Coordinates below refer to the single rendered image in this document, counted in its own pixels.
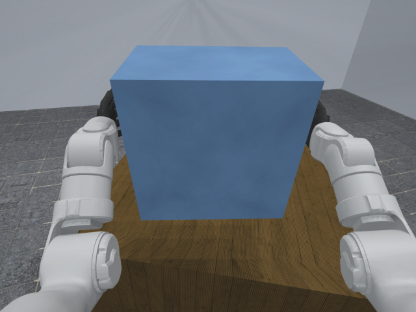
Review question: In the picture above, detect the left robot hand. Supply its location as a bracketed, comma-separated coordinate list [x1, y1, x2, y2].
[97, 89, 122, 137]

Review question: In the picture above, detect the right robot hand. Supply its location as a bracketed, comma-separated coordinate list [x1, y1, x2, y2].
[305, 100, 330, 147]

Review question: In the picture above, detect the robot left forearm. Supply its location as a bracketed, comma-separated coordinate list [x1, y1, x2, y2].
[39, 116, 119, 287]

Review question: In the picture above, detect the robot right upper arm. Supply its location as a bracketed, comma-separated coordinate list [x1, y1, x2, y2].
[340, 229, 416, 312]

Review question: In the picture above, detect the robot left upper arm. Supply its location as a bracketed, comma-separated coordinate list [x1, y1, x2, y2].
[0, 231, 122, 312]

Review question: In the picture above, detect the pedestal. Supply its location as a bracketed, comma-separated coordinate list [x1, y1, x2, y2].
[78, 145, 377, 312]

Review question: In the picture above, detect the carton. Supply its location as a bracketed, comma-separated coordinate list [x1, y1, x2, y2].
[110, 45, 324, 220]

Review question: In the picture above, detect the robot right forearm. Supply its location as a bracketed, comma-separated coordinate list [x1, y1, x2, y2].
[309, 122, 416, 242]

